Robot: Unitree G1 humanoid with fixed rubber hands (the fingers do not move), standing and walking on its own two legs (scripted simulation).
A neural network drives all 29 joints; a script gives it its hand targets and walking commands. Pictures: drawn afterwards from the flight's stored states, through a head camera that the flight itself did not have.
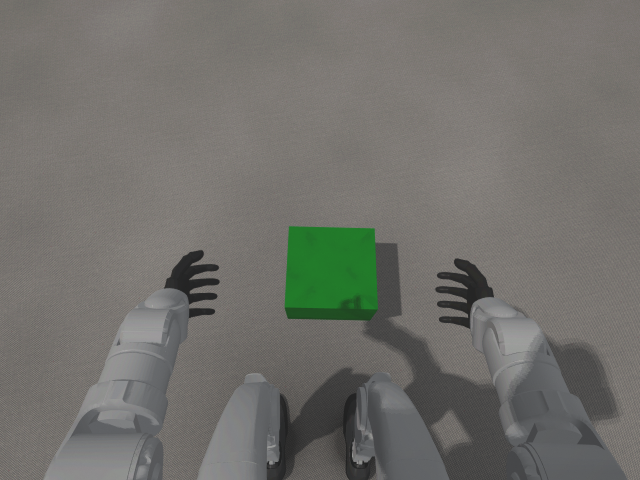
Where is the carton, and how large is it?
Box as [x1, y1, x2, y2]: [285, 226, 377, 320]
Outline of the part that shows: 289,226 285,290 285,310 288,318 369,320 377,309 374,228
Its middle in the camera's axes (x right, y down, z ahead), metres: +0.03 +0.10 +1.08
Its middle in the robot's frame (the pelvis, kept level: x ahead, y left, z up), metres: +0.54 -0.04 -0.61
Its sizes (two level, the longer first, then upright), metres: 0.236 0.225 0.146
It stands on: the floor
